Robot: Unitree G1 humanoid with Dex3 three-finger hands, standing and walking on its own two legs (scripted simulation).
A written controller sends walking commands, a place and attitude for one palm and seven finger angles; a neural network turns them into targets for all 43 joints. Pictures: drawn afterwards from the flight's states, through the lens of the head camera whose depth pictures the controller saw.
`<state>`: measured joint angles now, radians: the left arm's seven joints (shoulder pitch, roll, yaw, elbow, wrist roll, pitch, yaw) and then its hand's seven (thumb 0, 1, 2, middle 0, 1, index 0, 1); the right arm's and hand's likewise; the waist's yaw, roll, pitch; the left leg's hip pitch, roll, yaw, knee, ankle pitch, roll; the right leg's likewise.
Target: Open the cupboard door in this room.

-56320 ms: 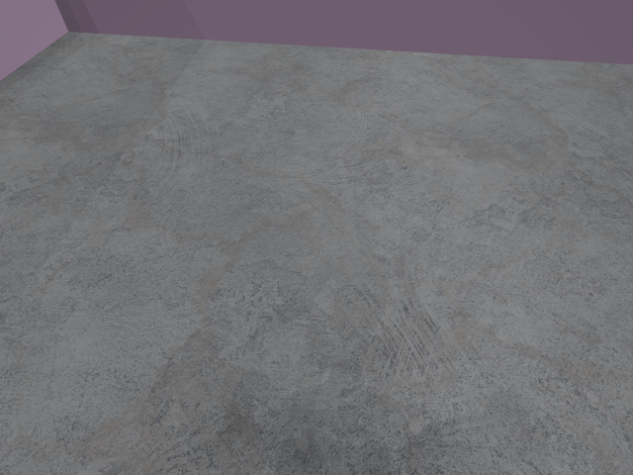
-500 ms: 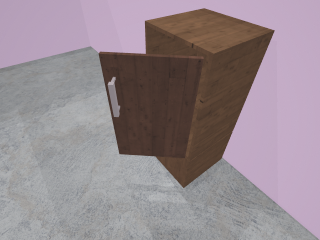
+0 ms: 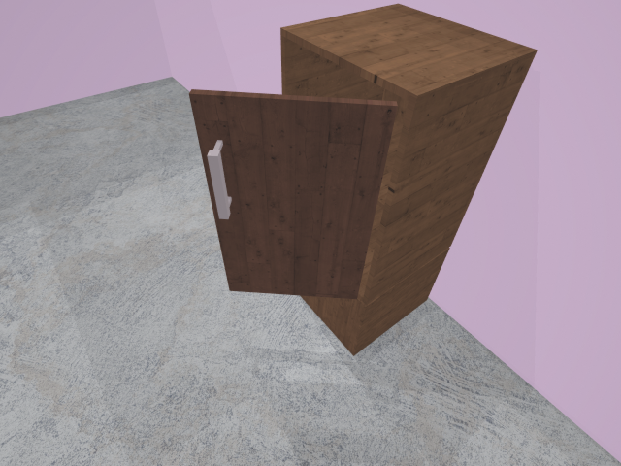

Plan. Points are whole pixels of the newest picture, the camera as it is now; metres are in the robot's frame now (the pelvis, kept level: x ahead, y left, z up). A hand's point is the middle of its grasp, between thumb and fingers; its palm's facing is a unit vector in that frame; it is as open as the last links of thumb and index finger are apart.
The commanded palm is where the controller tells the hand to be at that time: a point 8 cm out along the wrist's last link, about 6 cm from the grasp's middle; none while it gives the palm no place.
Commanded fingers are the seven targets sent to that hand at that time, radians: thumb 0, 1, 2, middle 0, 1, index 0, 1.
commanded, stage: look again from close up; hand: left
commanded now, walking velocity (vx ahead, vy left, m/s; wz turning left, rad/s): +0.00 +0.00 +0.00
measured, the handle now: (221, 180) +0.64 +0.22 +0.00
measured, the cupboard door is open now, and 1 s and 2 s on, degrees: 49 49 49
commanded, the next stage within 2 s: shuffle to correct the standing spot in 0.32 s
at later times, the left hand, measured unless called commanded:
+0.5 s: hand out of the picture +0.00 +0.16 -0.17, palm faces +0.06 -0.99 -0.16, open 7.4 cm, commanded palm none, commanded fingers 0.00 0.90 0.90 -0.20 -0.30 -0.20 -0.30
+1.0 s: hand out of the picture +0.11 +0.19 -0.18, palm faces +0.00 -0.99 -0.16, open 7.3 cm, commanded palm none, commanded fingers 0.00 0.90 0.90 -0.20 -0.30 -0.20 -0.30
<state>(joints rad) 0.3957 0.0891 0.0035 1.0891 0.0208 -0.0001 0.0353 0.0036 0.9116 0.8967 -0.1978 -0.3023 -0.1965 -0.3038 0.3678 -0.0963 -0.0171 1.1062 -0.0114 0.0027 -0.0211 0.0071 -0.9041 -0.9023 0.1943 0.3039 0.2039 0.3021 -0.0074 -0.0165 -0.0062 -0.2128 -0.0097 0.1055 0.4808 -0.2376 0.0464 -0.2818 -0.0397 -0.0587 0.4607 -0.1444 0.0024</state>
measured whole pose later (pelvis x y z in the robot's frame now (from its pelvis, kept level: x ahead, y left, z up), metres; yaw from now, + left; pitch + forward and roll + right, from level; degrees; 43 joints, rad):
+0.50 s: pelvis +0.01 +0.00 +0.00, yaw +0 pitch -2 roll +0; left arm 0.36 0.11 0.02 1.08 0.02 -0.01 0.04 0.00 0.91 0.90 -0.20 -0.30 -0.19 -0.30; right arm 0.34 -0.12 -0.02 1.11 -0.01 0.00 -0.02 0.01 -0.90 -0.90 0.19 0.30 0.20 0.30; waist -0.01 -0.01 0.00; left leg -0.18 -0.01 0.11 0.45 -0.24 0.05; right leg -0.26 -0.04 -0.06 0.44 -0.15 0.00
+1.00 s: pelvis +0.10 +0.02 +0.00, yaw -1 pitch -1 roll -1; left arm 0.30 0.14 0.06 1.07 0.03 0.02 0.01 0.03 0.95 0.90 -0.20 -0.30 -0.20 -0.30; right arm 0.45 -0.09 0.00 1.12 -0.03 -0.07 -0.05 0.00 -0.90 -0.90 0.19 0.30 0.20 0.30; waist -0.04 -0.01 0.05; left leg -0.02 -0.03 0.12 0.37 -0.34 0.08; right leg -0.46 -0.06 -0.09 0.89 -0.35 -0.02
